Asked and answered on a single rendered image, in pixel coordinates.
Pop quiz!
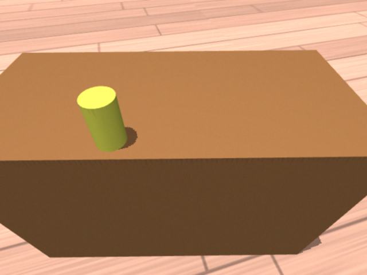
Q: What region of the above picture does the can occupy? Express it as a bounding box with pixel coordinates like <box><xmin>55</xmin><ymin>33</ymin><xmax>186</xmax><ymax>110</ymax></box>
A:
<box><xmin>77</xmin><ymin>86</ymin><xmax>127</xmax><ymax>152</ymax></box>

